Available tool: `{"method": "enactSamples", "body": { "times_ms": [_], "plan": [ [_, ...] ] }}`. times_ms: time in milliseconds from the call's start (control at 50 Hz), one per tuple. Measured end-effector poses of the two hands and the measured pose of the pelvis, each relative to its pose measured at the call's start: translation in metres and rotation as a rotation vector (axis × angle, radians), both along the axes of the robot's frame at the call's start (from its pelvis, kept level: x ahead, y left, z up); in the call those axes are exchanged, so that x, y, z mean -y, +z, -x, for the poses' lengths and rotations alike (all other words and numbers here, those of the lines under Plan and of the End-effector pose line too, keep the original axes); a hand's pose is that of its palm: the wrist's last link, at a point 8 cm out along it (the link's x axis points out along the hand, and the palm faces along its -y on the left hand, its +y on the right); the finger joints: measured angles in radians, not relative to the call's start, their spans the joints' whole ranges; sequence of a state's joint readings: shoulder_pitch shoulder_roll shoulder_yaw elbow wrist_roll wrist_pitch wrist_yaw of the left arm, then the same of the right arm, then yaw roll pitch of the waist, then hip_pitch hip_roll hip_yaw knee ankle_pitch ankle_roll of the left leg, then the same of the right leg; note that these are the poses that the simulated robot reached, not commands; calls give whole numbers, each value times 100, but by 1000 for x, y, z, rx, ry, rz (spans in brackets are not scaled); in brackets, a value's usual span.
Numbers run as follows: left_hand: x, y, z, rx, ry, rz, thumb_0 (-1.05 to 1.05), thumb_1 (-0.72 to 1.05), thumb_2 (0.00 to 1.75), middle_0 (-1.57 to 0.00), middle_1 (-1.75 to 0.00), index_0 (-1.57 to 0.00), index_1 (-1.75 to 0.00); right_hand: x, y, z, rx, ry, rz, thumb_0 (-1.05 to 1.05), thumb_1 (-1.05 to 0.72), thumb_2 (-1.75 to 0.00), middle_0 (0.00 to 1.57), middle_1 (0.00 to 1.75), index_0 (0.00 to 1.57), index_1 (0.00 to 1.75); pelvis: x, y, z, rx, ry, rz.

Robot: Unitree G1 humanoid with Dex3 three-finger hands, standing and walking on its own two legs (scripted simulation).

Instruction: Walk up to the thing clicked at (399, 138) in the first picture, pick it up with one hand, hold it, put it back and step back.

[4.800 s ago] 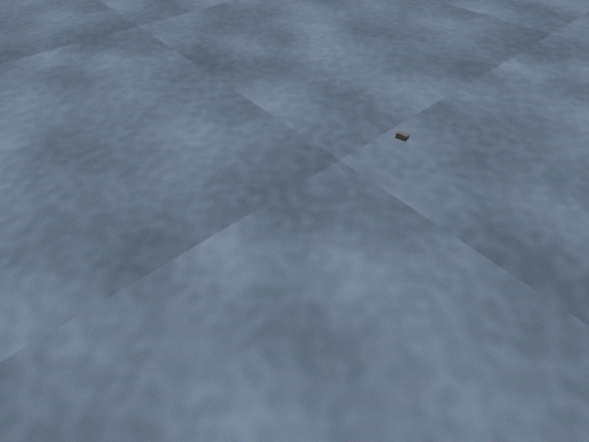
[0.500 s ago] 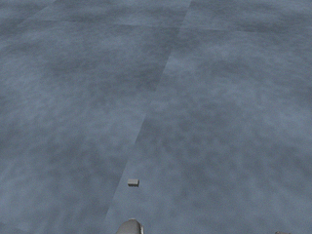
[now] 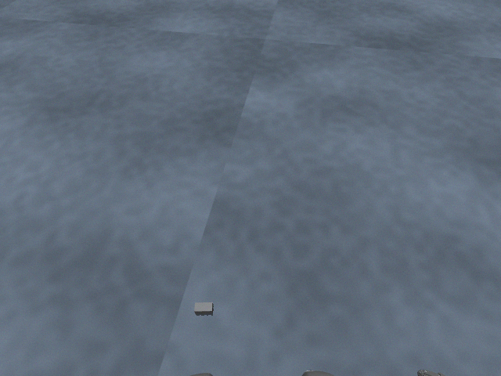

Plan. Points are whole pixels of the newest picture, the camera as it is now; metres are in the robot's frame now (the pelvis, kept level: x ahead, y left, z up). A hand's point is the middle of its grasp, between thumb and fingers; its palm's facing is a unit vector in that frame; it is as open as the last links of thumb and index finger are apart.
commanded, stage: walk up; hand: left
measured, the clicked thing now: (203, 308) +0.44 +0.20 -0.74
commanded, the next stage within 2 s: stand in 0.96 s
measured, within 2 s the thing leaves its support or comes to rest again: neither
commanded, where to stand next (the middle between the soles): +0.08 -0.03 m, yaw +0 degrees
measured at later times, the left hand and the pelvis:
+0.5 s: hand out of the picture +0.10 +0.23 -0.13, palm faces -0.04 -0.95 -0.32, open 7.3 cm; pelvis +0.01 -0.01 +0.03, yaw -1 degrees
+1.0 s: hand out of the picture +0.11 +0.24 -0.13, palm faces -0.04 -0.95 -0.32, open 7.3 cm; pelvis +0.02 +0.00 +0.03, yaw -2 degrees
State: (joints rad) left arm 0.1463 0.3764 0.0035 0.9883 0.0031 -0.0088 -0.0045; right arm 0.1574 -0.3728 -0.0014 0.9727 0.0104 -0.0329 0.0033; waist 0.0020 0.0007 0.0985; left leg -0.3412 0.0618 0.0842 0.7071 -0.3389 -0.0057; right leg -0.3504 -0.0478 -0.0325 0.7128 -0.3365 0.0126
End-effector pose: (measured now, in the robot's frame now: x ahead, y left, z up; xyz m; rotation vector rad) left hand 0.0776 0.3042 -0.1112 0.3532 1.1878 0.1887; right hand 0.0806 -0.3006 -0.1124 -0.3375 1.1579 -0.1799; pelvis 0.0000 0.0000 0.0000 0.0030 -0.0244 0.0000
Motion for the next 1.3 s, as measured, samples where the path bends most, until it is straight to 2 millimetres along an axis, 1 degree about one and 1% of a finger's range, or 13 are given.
{"method": "enactSamples", "body": {
  "times_ms": [100, 200, 320, 440, 600, 740, 860, 1080, 1300],
  "plan": [
    [6, 7, -23, 39, -5, 14, 0, 91, 90, -20, -30, -21, -30, -1, 6, -7, 0, 1, -5, 1, -90, -89, 20, 30, 21, 30, 4, 7, -3, 4, -5, 1],
    [13, 15, -32, 43, -9, 20, 0, 91, 90, -20, -30, -21, -30, 6, 14, -14, 9, -7, -3, 1, -90, -89, 20, 30, 21, 30, 8, 15, -5, 10, -8, -3],
    [22, 20, -29, 15, -6, 29, 0, 91, 90, -20, -30, -21, -30, 16, 22, -19, 15, -21, 1, 1, -90, -89, 20, 30, 21, 30, 12, 22, -5, 14, -16, -6],
    [27, 22, -23, -15, 7, 41, 0, 91, 90, -20, -30, -21, -30, 21, 25, -13, -13, -34, 3, 1, -90, -89, 20, 30, 20, 29, 14, 28, -7, 12, -20, -4],
    [28, 20, -15, -49, 25, 51, 0, 91, 90, -20, -30, -21, -30, 18, 24, 2, -60, -53, -1, 1, -90, -89, 20, 30, 20, 29, 13, 30, -10, 8, -22, 0],
    [25, 19, -16, -62, 32, 52, 0, 91, 90, -20, -30, -21, -30, 11, 22, 8, -83, -65, -8, 1, -90, -89, 20, 30, 20, 29, 10, 31, -14, 5, -23, 0],
    [21, 19, -21, -56, 30, 50, 0, 91, 90, -20, -30, -21, -30, 6, 23, 4, -72, -70, -12, 1, -90, -89, 20, 30, 20, 29, 8, 31, -17, 6, -26, -1],
    [17, 23, -32, -25, 14, 40, 0, 91, 90, -20, -30, -21, -30, 0, 25, -12, -43, -62, -18, 1, -90, -89, 20, 30, 20, 29, 4, 32, -21, 5, -21, 1],
    [12, 25, -31, -32, 21, 27, 0, 91, 90, -20, -30, -21, -30, -4, 24, -19, -54, -51, -28, 1, -90, -89, 20, 30, 20, 29, 2, 33, -26, -2, -12, 2]
  ]
}}
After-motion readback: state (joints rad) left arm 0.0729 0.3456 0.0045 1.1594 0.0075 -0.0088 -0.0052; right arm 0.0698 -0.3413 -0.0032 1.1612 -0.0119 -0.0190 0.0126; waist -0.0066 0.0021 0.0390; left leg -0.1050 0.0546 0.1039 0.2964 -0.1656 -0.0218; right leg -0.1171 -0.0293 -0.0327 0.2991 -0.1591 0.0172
